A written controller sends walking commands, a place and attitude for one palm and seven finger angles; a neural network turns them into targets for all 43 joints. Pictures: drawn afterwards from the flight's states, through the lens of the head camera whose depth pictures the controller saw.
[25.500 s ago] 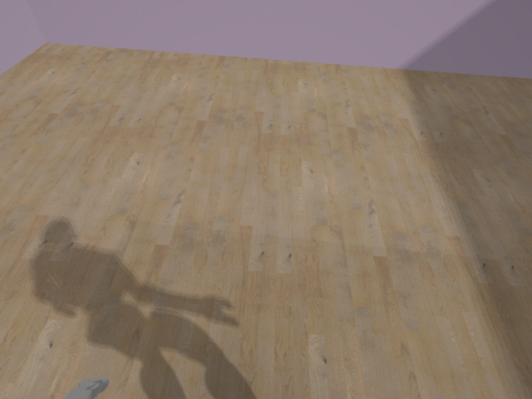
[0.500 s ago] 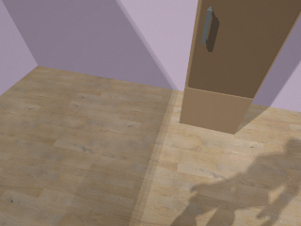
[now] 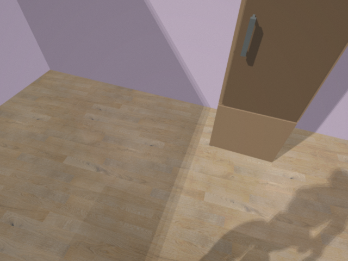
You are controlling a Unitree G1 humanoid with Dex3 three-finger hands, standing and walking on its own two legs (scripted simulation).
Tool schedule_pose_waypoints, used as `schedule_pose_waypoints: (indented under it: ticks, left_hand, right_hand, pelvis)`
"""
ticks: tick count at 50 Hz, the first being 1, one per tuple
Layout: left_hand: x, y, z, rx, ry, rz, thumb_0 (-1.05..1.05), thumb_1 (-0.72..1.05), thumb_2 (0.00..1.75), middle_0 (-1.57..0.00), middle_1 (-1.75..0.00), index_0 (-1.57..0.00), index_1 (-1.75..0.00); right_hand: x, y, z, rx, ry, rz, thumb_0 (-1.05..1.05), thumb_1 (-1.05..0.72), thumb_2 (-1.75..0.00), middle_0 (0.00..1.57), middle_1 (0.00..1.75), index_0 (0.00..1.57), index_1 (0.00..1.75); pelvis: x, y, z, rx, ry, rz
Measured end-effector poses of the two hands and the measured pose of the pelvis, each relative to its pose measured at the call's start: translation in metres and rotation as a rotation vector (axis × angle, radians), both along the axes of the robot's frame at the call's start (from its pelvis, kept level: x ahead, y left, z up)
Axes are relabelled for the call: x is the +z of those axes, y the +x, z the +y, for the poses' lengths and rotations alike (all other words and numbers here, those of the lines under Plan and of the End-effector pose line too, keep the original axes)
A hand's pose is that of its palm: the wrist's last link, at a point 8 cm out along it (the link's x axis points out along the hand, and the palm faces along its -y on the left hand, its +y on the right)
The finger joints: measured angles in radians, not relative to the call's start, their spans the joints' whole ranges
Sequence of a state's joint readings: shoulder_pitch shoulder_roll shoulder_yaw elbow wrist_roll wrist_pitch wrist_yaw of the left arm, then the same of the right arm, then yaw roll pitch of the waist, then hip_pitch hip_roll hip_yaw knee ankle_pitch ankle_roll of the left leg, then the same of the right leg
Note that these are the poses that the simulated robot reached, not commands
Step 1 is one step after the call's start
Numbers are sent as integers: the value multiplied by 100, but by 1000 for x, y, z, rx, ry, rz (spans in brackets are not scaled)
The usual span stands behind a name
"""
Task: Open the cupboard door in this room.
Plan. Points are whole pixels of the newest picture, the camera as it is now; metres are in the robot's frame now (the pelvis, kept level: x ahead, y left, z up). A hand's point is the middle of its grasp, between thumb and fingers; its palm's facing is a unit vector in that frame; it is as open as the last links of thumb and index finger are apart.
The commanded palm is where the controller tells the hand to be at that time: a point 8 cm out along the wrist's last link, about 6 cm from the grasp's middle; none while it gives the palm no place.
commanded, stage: look at it before walking up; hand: left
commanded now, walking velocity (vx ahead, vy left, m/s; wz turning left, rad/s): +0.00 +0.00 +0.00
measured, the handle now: (248, 35) +0.98 -0.25 +0.08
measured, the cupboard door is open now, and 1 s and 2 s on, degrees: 0 0 0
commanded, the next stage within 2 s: walk to a spot facing it in 0.44 s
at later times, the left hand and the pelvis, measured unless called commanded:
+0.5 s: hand out of the picture -0.02 +0.17 -0.18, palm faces +0.03 -0.98 -0.19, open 7.3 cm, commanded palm none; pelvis +0.00 +0.01 +0.00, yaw +0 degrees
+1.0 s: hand out of the picture +0.06 +0.17 -0.19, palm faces -0.10 -0.95 -0.29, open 7.4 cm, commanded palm none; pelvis +0.00 -0.02 -0.03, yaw -11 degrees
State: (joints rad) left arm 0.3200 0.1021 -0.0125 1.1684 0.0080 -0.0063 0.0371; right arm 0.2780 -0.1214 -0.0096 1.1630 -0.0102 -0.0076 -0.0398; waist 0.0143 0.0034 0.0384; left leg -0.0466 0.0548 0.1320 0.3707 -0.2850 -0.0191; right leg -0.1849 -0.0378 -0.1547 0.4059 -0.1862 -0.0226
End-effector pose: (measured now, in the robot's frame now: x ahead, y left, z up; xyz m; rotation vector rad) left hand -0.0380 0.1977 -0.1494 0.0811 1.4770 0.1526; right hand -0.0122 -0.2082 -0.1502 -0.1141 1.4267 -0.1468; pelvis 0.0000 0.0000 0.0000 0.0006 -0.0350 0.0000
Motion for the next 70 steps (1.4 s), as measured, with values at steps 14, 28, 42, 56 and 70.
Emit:
schedule_pose_waypoints:
  ticks: [14, 28, 42, 56, 70]
  left_hand:
    - [1, 7, 6, -17, 13, -22, 0, 91, 90, -20, -30, -20, -30]
    - [3, 19, 22, -27, 40, -45, 1, 91, 90, -20, -30, -20, -30]
    - [-9, 45, 32, -109, 57, -6, 1, 91, 90, -20, -30, -20, -30]
    - [12, 118, 11, -247, 130, -132, 0, 90, 90, -20, -30, -20, -30]
    - [10, 171, 35, -400, 87, -168, 0, 90, 90, -20, -30, -21, -30]
  right_hand:
    - [-2, -24, 15, -30, 29, 41, 0, -91, -90, 20, 30, 20, 30]
    - [-1, -34, 21, -41, 31, 64, 0, -91, -90, 20, 30, 20, 30]
    - [-18, -17, -3, -144, -20, -14, 0, -90, -90, 20, 30, 20, 30]
    - [-7, 54, -83, -172, -76, -186, 0, -91, -90, 20, 30, 20, 30]
    - [32, 89, -80, -244, -182, -349, 0, -91, -90, 20, 30, 20, 30]
  pelvis:
    - [0, -3, 3, -5, 1, 5]
    - [0, -1, 8, -3, 2, 9]
    - [-18, -8, 4, -124, 33, 19]
    - [-11, -3, -30, -250, 37, 51]
    - [-6, 14, 5, -404, 22, 53]
